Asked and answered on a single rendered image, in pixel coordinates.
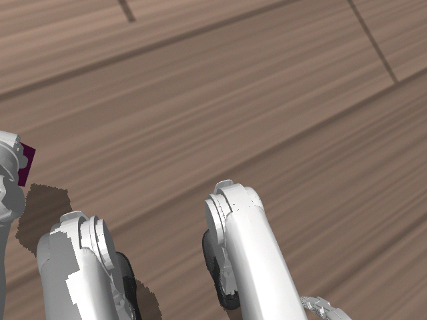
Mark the left robot arm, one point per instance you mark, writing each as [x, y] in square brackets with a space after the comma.
[12, 199]

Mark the right robot hand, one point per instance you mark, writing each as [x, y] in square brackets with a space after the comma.
[323, 309]

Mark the left robot foot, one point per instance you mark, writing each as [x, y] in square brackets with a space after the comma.
[129, 284]

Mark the cube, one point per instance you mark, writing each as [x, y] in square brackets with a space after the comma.
[23, 173]

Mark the right robot foot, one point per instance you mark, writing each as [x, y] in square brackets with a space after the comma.
[229, 302]

